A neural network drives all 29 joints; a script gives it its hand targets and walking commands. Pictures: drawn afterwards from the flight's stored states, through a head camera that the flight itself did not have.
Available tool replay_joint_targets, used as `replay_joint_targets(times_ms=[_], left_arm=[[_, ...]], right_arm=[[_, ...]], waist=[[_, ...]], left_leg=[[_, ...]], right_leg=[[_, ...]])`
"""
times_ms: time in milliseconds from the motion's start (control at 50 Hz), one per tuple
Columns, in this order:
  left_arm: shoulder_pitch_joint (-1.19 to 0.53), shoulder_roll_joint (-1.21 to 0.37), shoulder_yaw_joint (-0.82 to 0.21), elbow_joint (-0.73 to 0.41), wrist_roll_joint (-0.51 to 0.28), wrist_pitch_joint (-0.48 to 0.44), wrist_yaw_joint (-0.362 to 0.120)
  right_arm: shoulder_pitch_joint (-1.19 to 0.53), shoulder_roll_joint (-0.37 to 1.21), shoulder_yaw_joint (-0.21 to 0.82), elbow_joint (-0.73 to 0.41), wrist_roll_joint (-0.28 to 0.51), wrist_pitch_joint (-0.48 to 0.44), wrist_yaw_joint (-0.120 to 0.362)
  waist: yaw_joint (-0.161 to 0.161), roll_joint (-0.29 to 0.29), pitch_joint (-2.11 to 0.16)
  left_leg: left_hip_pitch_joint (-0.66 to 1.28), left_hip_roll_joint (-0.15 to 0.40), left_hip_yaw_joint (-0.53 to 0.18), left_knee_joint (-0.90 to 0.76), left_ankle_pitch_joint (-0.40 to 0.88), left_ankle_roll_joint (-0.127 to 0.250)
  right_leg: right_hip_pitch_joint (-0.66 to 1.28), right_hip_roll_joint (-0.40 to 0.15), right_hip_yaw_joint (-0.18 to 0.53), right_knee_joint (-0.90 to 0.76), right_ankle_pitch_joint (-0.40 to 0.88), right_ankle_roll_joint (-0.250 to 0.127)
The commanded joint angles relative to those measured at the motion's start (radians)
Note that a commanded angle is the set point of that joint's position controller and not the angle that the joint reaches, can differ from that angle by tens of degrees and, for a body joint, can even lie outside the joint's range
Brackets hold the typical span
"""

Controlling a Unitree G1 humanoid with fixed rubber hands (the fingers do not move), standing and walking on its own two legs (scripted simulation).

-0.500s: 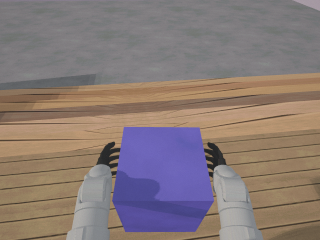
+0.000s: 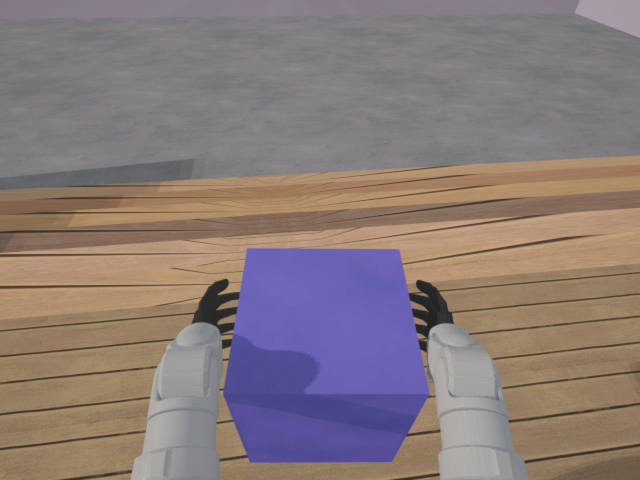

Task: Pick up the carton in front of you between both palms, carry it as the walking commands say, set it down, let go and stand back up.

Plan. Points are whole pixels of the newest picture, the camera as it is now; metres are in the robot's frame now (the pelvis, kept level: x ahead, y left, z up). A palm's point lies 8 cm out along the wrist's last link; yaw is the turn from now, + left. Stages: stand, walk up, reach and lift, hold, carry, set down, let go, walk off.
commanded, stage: hold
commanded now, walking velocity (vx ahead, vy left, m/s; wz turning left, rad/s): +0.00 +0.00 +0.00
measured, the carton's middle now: (322, 359) +0.30 +0.00 -0.02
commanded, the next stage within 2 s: carry in 0.46 s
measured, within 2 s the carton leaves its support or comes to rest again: neither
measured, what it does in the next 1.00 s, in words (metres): walks ahead: right foot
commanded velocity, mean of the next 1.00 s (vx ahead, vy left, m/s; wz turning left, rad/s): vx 0.29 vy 0.00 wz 0.00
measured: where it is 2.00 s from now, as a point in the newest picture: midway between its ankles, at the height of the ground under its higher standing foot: (298, 345)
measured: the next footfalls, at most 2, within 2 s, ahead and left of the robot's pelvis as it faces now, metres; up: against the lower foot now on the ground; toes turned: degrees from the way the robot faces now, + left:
right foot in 0.88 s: +0.17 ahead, -0.09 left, +0.00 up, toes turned -8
left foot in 1.24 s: +0.49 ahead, +0.13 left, +0.00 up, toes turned +12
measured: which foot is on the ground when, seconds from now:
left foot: down 0.00-0.90, up 0.92-1.00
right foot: down 0.00-0.72, up 0.74-0.86, down 0.88-1.00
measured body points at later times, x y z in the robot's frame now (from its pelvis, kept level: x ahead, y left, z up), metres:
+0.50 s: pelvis +0.01 +0.00 +0.00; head -0.03 +0.00 +0.45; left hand +0.31 +0.15 +0.04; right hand +0.31 -0.15 +0.04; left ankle +0.03 +0.12 -0.74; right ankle +0.03 -0.12 -0.74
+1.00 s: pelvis +0.18 +0.00 -0.01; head +0.17 +0.00 +0.44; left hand +0.45 +0.15 +0.07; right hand +0.45 -0.15 +0.07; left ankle +0.08 +0.11 -0.68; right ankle +0.13 -0.08 -0.74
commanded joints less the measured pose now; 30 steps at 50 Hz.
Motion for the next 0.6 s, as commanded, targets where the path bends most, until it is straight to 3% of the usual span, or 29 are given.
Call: replay_joint_targets(times_ms=[0,420,440,480,500,580], left_arm=[[-0.522,-0.893,-0.541,-0.031,-0.235,-0.035,-0.217],[-0.44,-0.877,-0.549,-0.073,-0.24,-0.026,-0.207],[-0.48,-0.881,-0.578,-0.071,-0.248,-0.016,-0.21],[-0.483,-0.884,-0.592,-0.109,-0.276,-0.009,-0.21],[-0.502,-0.887,-0.615,-0.134,-0.292,-0.004,-0.208],[-0.491,-0.874,-0.703,-0.229,-0.353,0.052,-0.185]], right_arm=[[-0.52,0.898,0.539,-0.028,0.233,-0.033,0.215],[-0.438,0.885,0.545,-0.07,0.238,-0.025,0.207],[-0.485,0.888,0.565,-0.076,0.25,-0.015,0.21],[-0.486,0.897,0.585,-0.104,0.274,-0.006,0.208],[-0.491,0.895,0.603,-0.123,0.286,-0.002,0.204],[-0.501,0.885,0.704,-0.229,0.355,0.054,0.185]], waist=[[0.001,0.001,-0.213],[0.0,0.002,-0.237],[0.0,0.004,-0.284],[0.004,0.0,-0.259],[0.001,-0.002,-0.232],[0.003,-0.055,-0.334]], left_leg=[[0.005,-0.061,-0.007,-0.068,0.013,0.006],[0.043,-0.065,-0.012,-0.069,0.149,-0.003],[-0.072,0.119,0.008,0.011,0.029,0.01],[-0.167,0.098,-0.024,-0.032,-0.407,0.024],[-0.216,0.092,-0.03,-0.029,-0.508,0.026],[-0.235,0.073,0.028,0.11,-0.274,0.025]], right_leg=[[0.021,0.059,0.01,-0.065,0.018,-0.005],[0.058,0.065,0.014,-0.068,0.153,0.002],[-0.056,-0.112,-0.007,0.012,0.02,-0.01],[-0.142,-0.1,0.036,-0.029,-0.406,-0.025],[-0.181,-0.101,0.049,-0.035,-0.513,-0.028],[-0.161,-0.151,0.113,-0.04,-0.363,-0.061]])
